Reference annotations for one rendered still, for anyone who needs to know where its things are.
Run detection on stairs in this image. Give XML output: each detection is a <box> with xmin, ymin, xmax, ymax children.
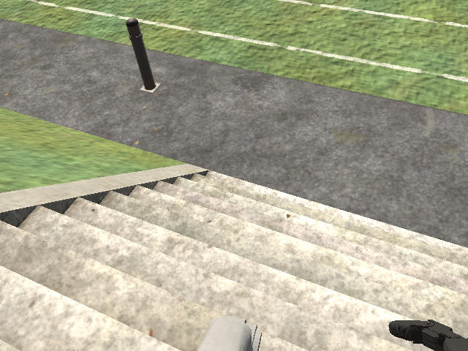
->
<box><xmin>0</xmin><ymin>170</ymin><xmax>468</xmax><ymax>351</ymax></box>

